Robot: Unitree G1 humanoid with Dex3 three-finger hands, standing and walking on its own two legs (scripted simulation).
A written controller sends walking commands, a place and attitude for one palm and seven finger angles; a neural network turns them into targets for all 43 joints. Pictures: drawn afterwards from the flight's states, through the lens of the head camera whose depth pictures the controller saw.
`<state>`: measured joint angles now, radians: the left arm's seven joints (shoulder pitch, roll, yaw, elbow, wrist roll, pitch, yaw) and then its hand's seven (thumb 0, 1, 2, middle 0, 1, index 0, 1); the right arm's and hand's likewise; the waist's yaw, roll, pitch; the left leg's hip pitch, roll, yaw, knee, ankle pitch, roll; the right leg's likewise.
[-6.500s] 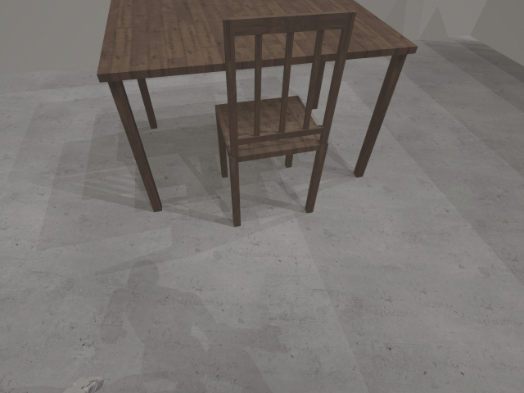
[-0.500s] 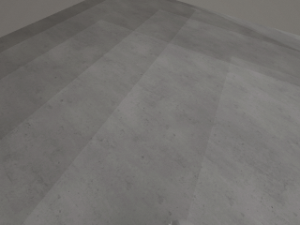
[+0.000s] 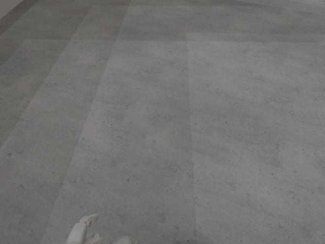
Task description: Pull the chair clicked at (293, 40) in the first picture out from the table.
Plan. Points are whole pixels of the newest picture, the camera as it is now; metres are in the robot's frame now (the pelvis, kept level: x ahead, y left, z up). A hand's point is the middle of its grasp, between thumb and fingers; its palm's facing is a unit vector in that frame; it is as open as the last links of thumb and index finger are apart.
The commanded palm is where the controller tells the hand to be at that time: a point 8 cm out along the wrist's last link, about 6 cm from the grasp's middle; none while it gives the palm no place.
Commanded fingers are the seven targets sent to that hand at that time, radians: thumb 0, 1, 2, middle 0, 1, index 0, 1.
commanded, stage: turn to face it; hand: left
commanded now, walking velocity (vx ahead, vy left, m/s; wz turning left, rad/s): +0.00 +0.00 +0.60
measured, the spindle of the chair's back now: out of the picture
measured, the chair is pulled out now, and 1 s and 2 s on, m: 0.00 0.00 0.00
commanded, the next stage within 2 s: none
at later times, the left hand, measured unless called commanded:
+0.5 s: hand out of the picture +0.02 +0.26 -0.17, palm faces +0.29 -0.93 -0.23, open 7.3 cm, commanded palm none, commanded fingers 0.00 0.90 0.90 -0.20 -0.30 -0.20 -0.30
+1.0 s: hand out of the picture -0.02 +0.17 -0.13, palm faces +0.54 -0.80 -0.27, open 7.3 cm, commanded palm none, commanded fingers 0.00 0.90 0.90 -0.20 -0.30 -0.20 -0.30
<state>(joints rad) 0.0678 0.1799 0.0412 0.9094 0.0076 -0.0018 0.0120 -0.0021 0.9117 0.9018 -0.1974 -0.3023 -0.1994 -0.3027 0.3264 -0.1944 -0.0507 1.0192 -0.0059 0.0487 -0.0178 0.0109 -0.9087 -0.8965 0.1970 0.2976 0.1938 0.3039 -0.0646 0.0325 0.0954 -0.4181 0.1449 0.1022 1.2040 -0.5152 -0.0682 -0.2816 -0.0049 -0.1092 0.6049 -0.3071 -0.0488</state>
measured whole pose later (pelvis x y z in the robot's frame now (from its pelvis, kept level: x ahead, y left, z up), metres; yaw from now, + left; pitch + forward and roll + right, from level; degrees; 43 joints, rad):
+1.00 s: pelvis +0.01 -0.04 +0.02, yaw +33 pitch +0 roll +2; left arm 0.21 0.17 0.03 0.90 0.01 0.02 0.02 0.00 0.91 0.90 -0.20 -0.30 -0.20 -0.30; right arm 0.21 -0.27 -0.11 0.92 -0.02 0.08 0.04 0.01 -0.91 -0.90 0.20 0.30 0.19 0.30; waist -0.03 0.03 0.05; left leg -0.56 0.03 0.00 1.15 -0.35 -0.08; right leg -0.19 -0.10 -0.16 0.48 -0.29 -0.01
